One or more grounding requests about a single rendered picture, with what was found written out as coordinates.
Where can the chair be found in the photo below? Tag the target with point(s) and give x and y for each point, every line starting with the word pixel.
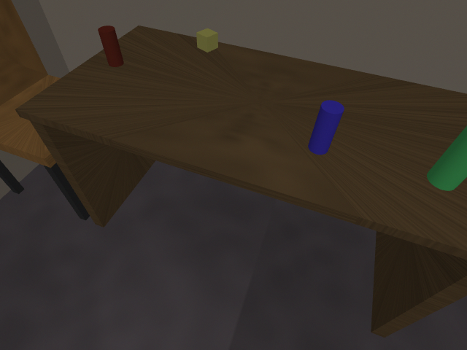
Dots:
pixel 22 76

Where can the desk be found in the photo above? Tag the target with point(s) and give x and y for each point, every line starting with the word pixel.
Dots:
pixel 245 117

